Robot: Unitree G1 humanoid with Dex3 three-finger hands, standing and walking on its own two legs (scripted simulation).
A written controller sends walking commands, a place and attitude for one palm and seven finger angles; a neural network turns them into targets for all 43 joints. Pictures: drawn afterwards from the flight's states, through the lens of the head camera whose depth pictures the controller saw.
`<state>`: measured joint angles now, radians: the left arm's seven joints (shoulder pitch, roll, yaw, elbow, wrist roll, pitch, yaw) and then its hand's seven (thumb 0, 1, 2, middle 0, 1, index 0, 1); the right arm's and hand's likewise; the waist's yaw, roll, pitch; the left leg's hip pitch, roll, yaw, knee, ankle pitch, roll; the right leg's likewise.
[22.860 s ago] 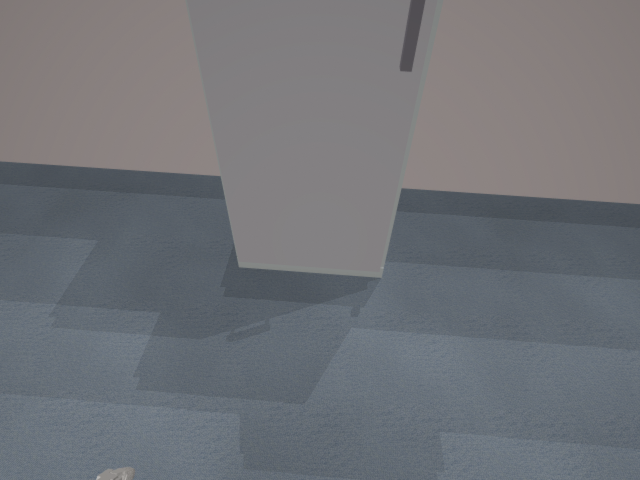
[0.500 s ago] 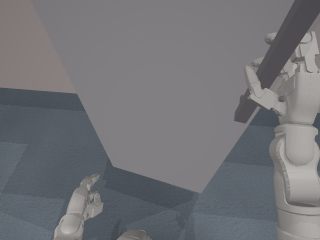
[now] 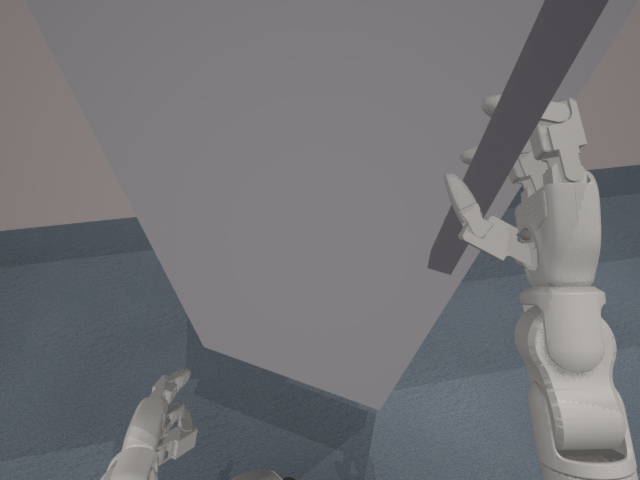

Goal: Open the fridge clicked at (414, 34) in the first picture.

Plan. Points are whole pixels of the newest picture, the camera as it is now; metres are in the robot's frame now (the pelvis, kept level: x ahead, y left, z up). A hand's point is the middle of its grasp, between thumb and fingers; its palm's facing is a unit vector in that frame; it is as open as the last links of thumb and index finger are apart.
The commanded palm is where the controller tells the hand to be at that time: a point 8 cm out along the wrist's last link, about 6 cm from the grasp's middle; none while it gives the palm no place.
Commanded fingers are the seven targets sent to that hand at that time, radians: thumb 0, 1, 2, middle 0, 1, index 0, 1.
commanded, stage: walk backward, drawing the door open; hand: right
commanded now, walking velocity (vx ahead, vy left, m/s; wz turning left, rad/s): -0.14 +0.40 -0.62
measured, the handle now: (498, 133) +0.36 -0.09 +0.28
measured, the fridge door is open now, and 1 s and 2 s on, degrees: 29 60 75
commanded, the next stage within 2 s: stop walking and hold the door back in 1.44 s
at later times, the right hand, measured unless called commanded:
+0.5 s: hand (373, 346) +0.18 +0.00 +0.23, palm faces +0.32 +0.93 -0.16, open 8.2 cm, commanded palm +0.14 -0.04 +0.23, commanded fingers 0.00 -0.90 -0.90 0.45 1.40 0.45 1.40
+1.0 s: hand (206, 451) +0.12 +0.09 +0.23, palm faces +0.78 +0.61 -0.16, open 8.1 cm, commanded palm +0.06 +0.08 +0.24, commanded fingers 0.00 -0.90 -0.90 0.45 1.40 0.45 1.40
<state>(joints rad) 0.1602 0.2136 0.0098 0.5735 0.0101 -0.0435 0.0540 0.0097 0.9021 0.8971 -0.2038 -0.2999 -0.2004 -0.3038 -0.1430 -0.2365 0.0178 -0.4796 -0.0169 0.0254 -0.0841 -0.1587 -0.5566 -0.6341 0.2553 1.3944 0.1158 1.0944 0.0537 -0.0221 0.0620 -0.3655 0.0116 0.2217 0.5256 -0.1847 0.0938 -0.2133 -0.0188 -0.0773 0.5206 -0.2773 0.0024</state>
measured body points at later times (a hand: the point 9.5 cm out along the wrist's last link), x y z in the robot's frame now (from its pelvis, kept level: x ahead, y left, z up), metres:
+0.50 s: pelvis -0.05 +0.21 +0.00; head +0.01 +0.17 +0.45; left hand +0.21 +0.37 -0.08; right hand +0.16 -0.05 +0.24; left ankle +0.01 +0.29 -0.73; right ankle -0.09 +0.15 -0.69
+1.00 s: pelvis +0.00 +0.41 +0.00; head +0.03 +0.37 +0.44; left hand +0.29 +0.48 -0.09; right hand +0.07 +0.06 +0.24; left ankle +0.10 +0.55 -0.73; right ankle -0.08 +0.30 -0.66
